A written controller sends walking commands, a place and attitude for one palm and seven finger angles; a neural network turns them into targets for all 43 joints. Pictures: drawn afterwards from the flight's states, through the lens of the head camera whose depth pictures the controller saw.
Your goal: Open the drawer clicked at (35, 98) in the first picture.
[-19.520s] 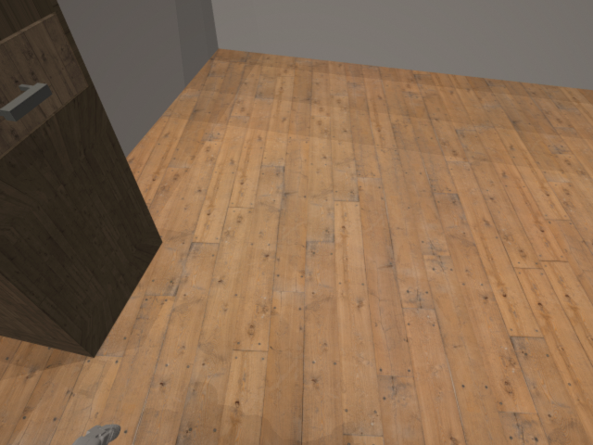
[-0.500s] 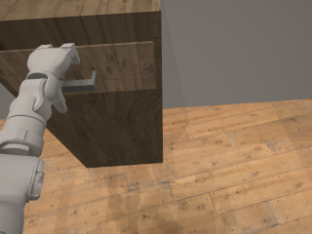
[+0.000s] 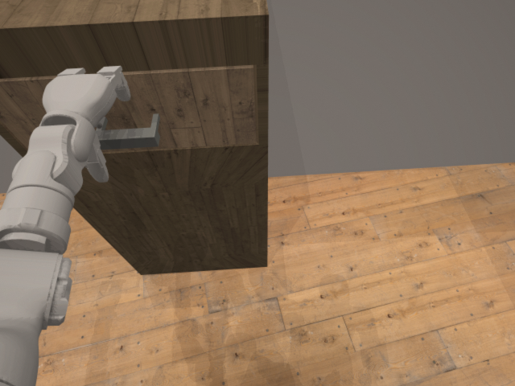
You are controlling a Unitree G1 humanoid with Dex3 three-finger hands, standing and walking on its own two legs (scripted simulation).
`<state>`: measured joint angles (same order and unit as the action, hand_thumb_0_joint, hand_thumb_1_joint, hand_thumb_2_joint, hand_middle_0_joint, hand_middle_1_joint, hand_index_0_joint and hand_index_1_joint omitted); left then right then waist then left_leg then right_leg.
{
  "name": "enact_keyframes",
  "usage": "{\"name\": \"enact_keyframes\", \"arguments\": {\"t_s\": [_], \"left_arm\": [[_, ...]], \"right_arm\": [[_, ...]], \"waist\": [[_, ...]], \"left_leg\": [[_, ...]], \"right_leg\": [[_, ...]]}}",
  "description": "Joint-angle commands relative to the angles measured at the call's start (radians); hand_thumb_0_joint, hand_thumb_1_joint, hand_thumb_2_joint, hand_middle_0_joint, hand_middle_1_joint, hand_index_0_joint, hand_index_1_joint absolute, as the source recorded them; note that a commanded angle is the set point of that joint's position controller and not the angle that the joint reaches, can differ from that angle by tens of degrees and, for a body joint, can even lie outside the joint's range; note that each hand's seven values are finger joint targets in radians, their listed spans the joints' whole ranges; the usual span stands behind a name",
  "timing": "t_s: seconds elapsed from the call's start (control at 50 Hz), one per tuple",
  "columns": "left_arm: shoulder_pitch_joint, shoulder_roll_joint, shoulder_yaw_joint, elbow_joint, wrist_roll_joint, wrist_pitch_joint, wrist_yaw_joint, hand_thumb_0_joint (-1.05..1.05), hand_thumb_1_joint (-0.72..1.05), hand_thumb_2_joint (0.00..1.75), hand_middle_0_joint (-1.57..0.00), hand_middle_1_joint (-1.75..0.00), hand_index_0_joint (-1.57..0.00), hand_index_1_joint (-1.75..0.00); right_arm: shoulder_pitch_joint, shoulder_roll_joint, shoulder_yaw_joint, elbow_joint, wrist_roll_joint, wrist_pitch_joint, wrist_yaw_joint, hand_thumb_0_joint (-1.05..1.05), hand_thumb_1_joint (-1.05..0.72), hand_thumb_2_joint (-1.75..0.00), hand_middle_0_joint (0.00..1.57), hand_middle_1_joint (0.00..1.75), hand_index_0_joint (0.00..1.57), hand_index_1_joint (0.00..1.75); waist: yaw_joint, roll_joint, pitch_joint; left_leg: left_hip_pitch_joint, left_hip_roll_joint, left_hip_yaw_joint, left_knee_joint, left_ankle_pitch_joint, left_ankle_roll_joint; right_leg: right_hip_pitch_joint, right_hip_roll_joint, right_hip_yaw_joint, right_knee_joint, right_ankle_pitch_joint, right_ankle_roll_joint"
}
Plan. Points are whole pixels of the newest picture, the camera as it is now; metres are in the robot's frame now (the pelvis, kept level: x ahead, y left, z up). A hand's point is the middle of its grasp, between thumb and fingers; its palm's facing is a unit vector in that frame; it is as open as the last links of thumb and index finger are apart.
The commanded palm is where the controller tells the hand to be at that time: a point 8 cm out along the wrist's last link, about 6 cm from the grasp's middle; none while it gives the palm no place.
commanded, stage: re-aim the fingers above the handle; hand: left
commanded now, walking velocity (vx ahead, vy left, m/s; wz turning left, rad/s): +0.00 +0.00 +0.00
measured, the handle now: (127, 129) +0.54 +0.24 +0.07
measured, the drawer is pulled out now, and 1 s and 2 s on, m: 0.00 0.00 0.00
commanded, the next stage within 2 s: lower the fingers behind the handle in 0.30 s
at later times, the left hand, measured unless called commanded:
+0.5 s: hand (102, 123) +0.49 +0.24 +0.12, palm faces -0.01 +0.00 -1.00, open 13.8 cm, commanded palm +0.47 +0.25 +0.18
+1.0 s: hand (109, 139) +0.49 +0.25 +0.09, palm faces -0.02 +0.00 -1.00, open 13.8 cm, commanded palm +0.47 +0.25 +0.14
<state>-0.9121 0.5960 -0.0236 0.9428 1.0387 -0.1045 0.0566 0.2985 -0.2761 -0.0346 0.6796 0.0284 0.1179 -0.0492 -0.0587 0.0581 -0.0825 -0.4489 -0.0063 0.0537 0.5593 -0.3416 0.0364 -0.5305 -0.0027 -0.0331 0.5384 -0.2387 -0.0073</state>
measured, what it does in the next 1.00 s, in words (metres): stands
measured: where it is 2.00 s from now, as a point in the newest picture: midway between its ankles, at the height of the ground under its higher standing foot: outside the picture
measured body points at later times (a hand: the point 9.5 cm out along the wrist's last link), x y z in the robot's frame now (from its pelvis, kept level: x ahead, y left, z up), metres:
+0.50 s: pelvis +0.00 +0.00 +0.00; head +0.08 -0.01 +0.44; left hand +0.49 +0.24 +0.18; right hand +0.05 -0.27 -0.14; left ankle -0.05 +0.09 -0.73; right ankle +0.00 -0.12 -0.73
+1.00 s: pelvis +0.00 +0.00 -0.01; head +0.09 -0.01 +0.44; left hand +0.49 +0.24 +0.14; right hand +0.03 -0.27 -0.14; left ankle -0.05 +0.09 -0.73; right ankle +0.00 -0.12 -0.73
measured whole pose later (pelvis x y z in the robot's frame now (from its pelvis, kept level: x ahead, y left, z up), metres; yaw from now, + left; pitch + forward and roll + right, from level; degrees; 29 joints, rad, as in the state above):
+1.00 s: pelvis +0.00 +0.00 -0.01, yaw +0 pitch +16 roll -1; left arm -0.89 0.57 -0.01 0.99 1.06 -0.11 0.15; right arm 0.33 -0.28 -0.05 0.70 0.01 0.11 -0.03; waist -0.07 0.06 -0.10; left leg -0.52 0.00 0.05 0.61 -0.37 0.04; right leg -0.60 0.00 -0.03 0.58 -0.25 -0.01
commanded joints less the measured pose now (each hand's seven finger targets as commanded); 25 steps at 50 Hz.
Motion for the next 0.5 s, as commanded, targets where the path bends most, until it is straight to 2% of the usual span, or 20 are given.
{"name": "enact_keyframes", "arguments": {"t_s": [0.0,0.02,0.08,0.1,0.12,0.16,0.18,0.2,0.24,0.26,0.28,0.3,0.32,0.34,0.36,0.38,0.4,0.42,0.46,0.48], "left_arm": [[-0.484,0.269,0.082,-0.252,-0.018,-0.011,0.055,0.00,-0.50,0.30,-0.30,-1.20,-0.30,-1.20],[-0.448,0.290,0.103,-0.232,-0.016,-0.005,0.056,0.00,-0.50,0.30,-0.30,-1.20,-0.30,-1.20],[-0.457,0.254,0.070,-0.191,-0.025,0.012,0.052,0.00,-0.50,0.30,-0.30,-1.20,-0.30,-1.20],[-0.462,0.277,0.085,-0.192,-0.022,0.013,0.052,0.00,-0.50,0.30,-0.30,-1.20,-0.30,-1.20],[-0.466,0.273,0.079,-0.200,-0.019,0.013,0.053,0.00,-0.50,0.30,-0.30,-1.20,-0.30,-1.20],[-0.495,0.273,0.080,-0.254,-0.016,0.002,0.052,0.00,-0.50,0.30,-0.30,-1.20,-0.30,-1.20],[-0.486,0.257,0.069,-0.241,-0.016,0.004,0.052,0.00,-0.50,0.30,-0.30,-1.20,-0.30,-1.20],[-0.468,0.244,0.063,-0.215,-0.019,0.009,0.051,0.00,-0.50,0.30,-0.30,-1.20,-0.30,-1.20],[-0.471,0.263,0.074,-0.187,-0.019,0.017,0.053,0.00,-0.50,0.30,-0.30,-1.20,-0.30,-1.20],[-0.492,0.264,0.070,-0.191,-0.017,0.015,0.053,0.00,-0.50,0.30,-0.30,-1.20,-0.30,-1.20],[-0.525,0.239,0.044,-0.197,-0.018,0.014,0.055,0.00,-0.50,0.30,-0.30,-1.20,-0.30,-1.20],[-0.498,0.282,0.087,-0.193,-0.014,0.013,0.060,0.00,-0.50,0.30,-0.30,-1.20,-0.30,-1.20],[-0.505,0.297,0.095,-0.215,-0.007,0.009,0.062,0.00,-0.50,0.30,-0.30,-1.20,-0.30,-1.20],[-0.502,0.271,0.077,-0.215,-0.009,0.009,0.061,0.00,-0.50,0.30,-0.30,-1.20,-0.30,-1.20],[-0.508,0.287,0.093,-0.215,-0.008,0.006,0.062,0.00,-0.50,0.30,-0.30,-1.20,-0.30,-1.20],[-0.506,0.270,0.078,-0.213,-0.010,0.008,0.062,0.00,-0.50,0.30,-0.30,-1.20,-0.30,-1.20],[-0.454,0.258,0.080,-0.174,-0.009,0.017,0.061,0.00,-0.50,0.30,-0.30,-1.20,-0.30,-1.20],[-0.463,0.226,0.053,-0.179,-0.015,0.021,0.059,0.00,-0.50,0.30,-0.30,-1.20,-0.30,-1.20],[-0.433,0.260,0.089,-0.186,-0.016,0.017,0.058,0.00,-0.50,0.30,-0.30,-1.20,-0.30,-1.20],[-0.423,0.256,0.080,-0.179,-0.013,0.020,0.057,0.00,-0.50,0.30,-0.30,-1.20,-0.30,-1.20]], "right_arm": [[0.091,-0.142,-0.058,-0.071,-0.006,-0.027,-0.007,0.00,-0.90,-0.90,0.20,0.30,0.20,0.30],[0.090,-0.143,-0.058,-0.069,-0.006,-0.024,-0.006,0.00,-0.90,-0.90,0.20,0.30,0.20,0.30],[0.088,-0.147,-0.055,-0.063,-0.002,-0.020,-0.004,0.00,-0.90,-0.90,0.20,0.30,0.20,0.30],[0.089,-0.152,-0.055,-0.059,0.000,-0.019,-0.005,0.00,-0.90,-0.90,0.20,0.30,0.20,0.30],[0.087,-0.149,-0.053,-0.061,-0.001,-0.019,-0.005,0.00,-0.90,-0.90,0.20,0.30,0.20,0.30],[0.088,-0.149,-0.058,-0.066,-0.003,-0.020,-0.006,0.00,-0.90,-0.90,0.20,0.30,0.20,0.30],[0.091,-0.143,-0.058,-0.062,-0.003,-0.020,-0.004,0.00,-0.90,-0.90,0.20,0.30,0.20,0.30],[0.093,-0.144,-0.058,-0.059,-0.003,-0.019,-0.004,0.00,-0.90,-0.90,0.20,0.30,0.20,0.30],[0.090,-0.149,-0.054,-0.057,-0.001,-0.019,-0.006,0.00,-0.90,-0.90,0.20,0.30,0.20,0.30],[0.087,-0.151,-0.053,-0.058,0.000,-0.019,-0.007,0.00,-0.90,-0.90,0.20,0.30,0.20,0.30],[0.091,-0.147,-0.053,-0.056,-0.001,-0.023,-0.005,0.00,-0.90,-0.90,0.20,0.30,0.20,0.30],[0.095,-0.147,-0.055,-0.055,-0.002,-0.024,-0.006,0.00,-0.90,-0.90,0.20,0.30,0.20,0.30],[0.097,-0.149,-0.054,-0.061,-0.005,-0.024,-0.008,0.00,-0.90,-0.90,0.20,0.30,0.20,0.30],[0.097,-0.143,-0.055,-0.064,-0.005,-0.024,-0.007,0.00,-0.90,-0.90,0.20,0.30,0.20,0.30],[0.100,-0.145,-0.055,-0.061,-0.006,-0.024,-0.007,0.00,-0.90,-0.90,0.20,0.30,0.20,0.30],[0.101,-0.144,-0.055,-0.060,-0.005,-0.022,-0.004,0.00,-0.90,-0.90,0.20,0.30,0.20,0.30],[0.101,-0.143,-0.056,-0.059,-0.003,-0.021,-0.002,0.00,-0.90,-0.90,0.20,0.30,0.20,0.30],[0.102,-0.147,-0.056,-0.058,-0.005,-0.022,0.001,0.00,-0.90,-0.90,0.20,0.30,0.20,0.30],[0.099,-0.151,-0.057,-0.065,-0.007,-0.018,0.000,0.00,-0.90,-0.90,0.20,0.30,0.20,0.30],[0.099,-0.149,-0.056,-0.067,-0.006,-0.016,0.001,0.00,-0.90,-0.90,0.20,0.30,0.20,0.30]], "waist": [[-0.001,0.030,-0.458],[0.006,0.019,-0.459],[-0.012,-0.032,-0.399],[-0.010,-0.029,-0.397],[-0.004,-0.019,-0.410],[-0.006,0.005,-0.459],[-0.005,0.022,-0.448],[-0.011,0.000,-0.422],[-0.013,-0.024,-0.387],[-0.018,-0.015,-0.385],[-0.023,-0.004,-0.389],[-0.008,0.001,-0.406],[-0.002,0.006,-0.447],[-0.007,0.011,-0.453],[-0.006,0.012,-0.457],[-0.008,0.018,-0.454],[-0.004,-0.004,-0.425],[-0.014,-0.003,-0.408],[0.002,-0.028,-0.438],[0.000,-0.024,-0.436]], "left_leg": [[0.193,-0.003,-0.041,-0.003,0.590,-0.005],[0.195,-0.002,-0.043,-0.002,0.599,-0.006],[0.154,-0.003,-0.040,-0.013,0.538,-0.001],[0.145,-0.006,-0.040,-0.017,0.512,-0.001],[0.147,-0.008,-0.040,-0.018,0.513,0.000],[0.187,-0.006,-0.045,-0.008,0.570,-0.003],[0.193,-0.003,-0.048,-0.008,0.581,-0.006],[0.186,-0.003,-0.048,-0.008,0.562,-0.005],[0.152,-0.005,-0.045,-0.019,0.507,-0.003],[0.152,-0.006,-0.046,-0.020,0.496,-0.004],[0.155,-0.005,-0.047,-0.021,0.479,-0.004],[0.159,-0.005,-0.047,-0.019,0.496,-0.004],[0.169,-0.006,-0.048,-0.014,0.532,-0.005],[0.182,-0.005,-0.047,-0.009,0.554,-0.005],[0.182,-0.003,-0.048,-0.005,0.584,-0.009],[0.188,-0.001,-0.052,-0.003,0.593,-0.011],[0.177,0.001,-0.051,-0.003,0.593,-0.011],[0.179,0.002,-0.048,-0.003,0.589,-0.010],[0.164,-0.001,-0.040,-0.004,0.588,-0.005],[0.153,-0.004,-0.038,-0.002,0.573,-0.002]], "right_leg": [[0.265,0.027,0.018,0.005,0.382,-0.022],[0.266,0.029,0.017,0.005,0.377,-0.022],[0.255,0.029,0.013,-0.007,0.358,-0.019],[0.258,0.029,0.014,-0.006,0.353,-0.021],[0.264,0.028,0.015,-0.004,0.352,-0.022],[0.268,0.031,0.015,0.000,0.366,-0.024],[0.254,0.030,0.014,0.000,0.360,-0.024],[0.241,0.032,0.011,-0.003,0.347,-0.023],[0.240,0.031,0.009,-0.006,0.331,-0.023],[0.234,0.031,0.011,-0.011,0.318,-0.024],[0.224,0.029,0.011,-0.010,0.307,-0.023],[0.239,0.030,0.013,-0.006,0.317,-0.026],[0.258,0.029,0.013,0.004,0.341,-0.025],[0.253,0.030,0.013,0.004,0.350,-0.024],[0.259,0.030,0.013,0.005,0.362,-0.025],[0.248,0.032,0.011,0.008,0.360,-0.024],[0.237,0.033,0.005,0.008,0.352,-0.023],[0.219,0.033,0.007,0.003,0.352,-0.022],[0.264,0.032,0.011,0.005,0.375,-0.023],[0.264,0.031,0.015,0.007,0.380,-0.021]]}}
